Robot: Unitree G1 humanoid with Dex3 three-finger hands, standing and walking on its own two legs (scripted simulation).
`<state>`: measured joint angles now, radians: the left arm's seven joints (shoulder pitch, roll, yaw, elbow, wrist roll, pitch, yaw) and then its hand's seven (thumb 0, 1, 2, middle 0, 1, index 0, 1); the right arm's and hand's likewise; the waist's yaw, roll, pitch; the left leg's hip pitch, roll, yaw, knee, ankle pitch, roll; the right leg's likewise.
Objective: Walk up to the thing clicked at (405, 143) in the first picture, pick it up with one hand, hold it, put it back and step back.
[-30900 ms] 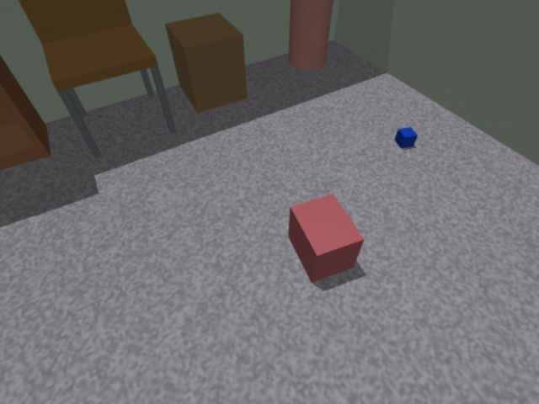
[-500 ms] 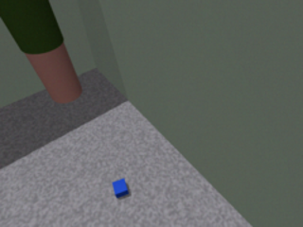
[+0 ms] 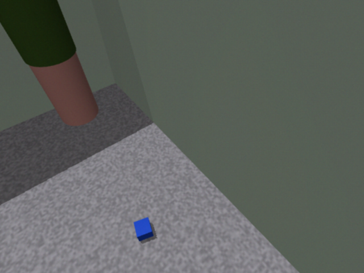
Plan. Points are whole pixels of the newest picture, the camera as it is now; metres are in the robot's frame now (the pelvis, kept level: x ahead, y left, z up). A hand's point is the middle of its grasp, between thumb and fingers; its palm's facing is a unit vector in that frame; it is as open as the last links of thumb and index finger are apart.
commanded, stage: stand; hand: left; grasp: from above
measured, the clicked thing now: (143, 229) +0.43 +0.22 -0.74
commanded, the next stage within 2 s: rise first in 0.46 s
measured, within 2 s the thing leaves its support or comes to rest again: neither
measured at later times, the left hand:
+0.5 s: hand out of the picture +0.08 +0.25 -0.16, palm faces -0.03 -0.94 -0.35, open 7.4 cm
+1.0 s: hand out of the picture +0.15 +0.26 -0.19, palm faces -0.08 -0.90 -0.42, open 12.2 cm
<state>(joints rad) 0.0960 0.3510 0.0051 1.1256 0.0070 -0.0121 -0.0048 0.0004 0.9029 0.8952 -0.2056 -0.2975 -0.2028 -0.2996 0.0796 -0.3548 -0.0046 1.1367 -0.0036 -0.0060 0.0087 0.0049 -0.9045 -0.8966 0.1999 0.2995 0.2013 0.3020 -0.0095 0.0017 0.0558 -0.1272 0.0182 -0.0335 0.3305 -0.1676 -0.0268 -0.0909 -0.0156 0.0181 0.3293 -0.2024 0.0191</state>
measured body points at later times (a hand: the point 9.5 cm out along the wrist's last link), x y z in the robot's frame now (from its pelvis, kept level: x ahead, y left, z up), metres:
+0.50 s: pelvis +0.01 +0.00 +0.00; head +0.02 +0.00 +0.45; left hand +0.08 +0.30 -0.13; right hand +0.08 -0.30 -0.13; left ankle +0.01 +0.14 -0.75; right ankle -0.01 -0.13 -0.75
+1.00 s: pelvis +0.00 +0.01 -0.04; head +0.06 +0.01 +0.40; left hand +0.15 +0.30 -0.16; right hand +0.11 -0.25 -0.16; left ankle +0.01 +0.14 -0.75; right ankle -0.01 -0.13 -0.75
